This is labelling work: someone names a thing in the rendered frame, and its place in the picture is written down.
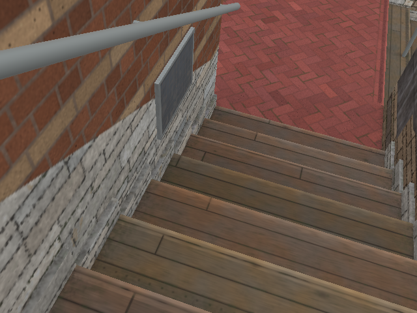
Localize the stairs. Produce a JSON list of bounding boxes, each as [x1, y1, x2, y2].
[[49, 106, 417, 313], [384, 4, 417, 105]]

